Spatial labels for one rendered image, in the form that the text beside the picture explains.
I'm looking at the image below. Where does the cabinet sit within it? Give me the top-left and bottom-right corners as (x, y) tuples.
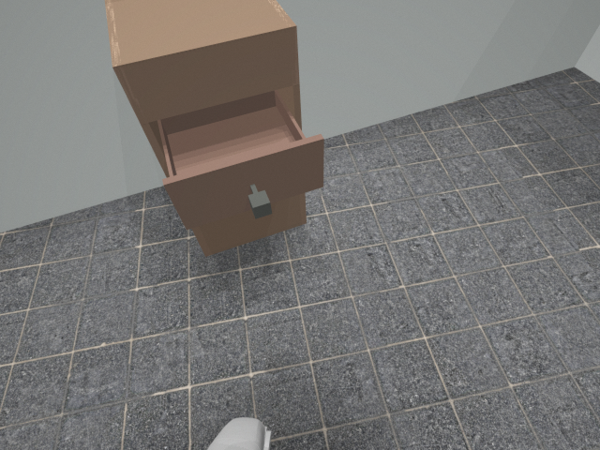
(105, 0), (307, 257)

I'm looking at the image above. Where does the drawer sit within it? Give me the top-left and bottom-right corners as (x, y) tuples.
(157, 90), (324, 230)

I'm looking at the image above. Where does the handle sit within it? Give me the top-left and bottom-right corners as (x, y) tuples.
(248, 184), (272, 219)

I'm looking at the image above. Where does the robot left thigh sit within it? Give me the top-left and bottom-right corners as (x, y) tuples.
(207, 417), (271, 450)

